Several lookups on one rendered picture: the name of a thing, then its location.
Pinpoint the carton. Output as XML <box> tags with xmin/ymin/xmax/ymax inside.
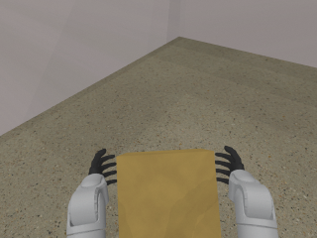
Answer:
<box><xmin>116</xmin><ymin>148</ymin><xmax>222</xmax><ymax>238</ymax></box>

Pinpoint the right robot hand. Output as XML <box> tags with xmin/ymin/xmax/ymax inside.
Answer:
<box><xmin>215</xmin><ymin>146</ymin><xmax>245</xmax><ymax>184</ymax></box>

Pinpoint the robot right forearm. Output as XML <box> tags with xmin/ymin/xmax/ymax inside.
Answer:
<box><xmin>228</xmin><ymin>170</ymin><xmax>278</xmax><ymax>238</ymax></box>

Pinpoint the robot left forearm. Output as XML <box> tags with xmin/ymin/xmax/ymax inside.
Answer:
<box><xmin>66</xmin><ymin>174</ymin><xmax>109</xmax><ymax>238</ymax></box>

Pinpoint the left robot hand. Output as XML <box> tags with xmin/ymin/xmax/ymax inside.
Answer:
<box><xmin>88</xmin><ymin>148</ymin><xmax>117</xmax><ymax>185</ymax></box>

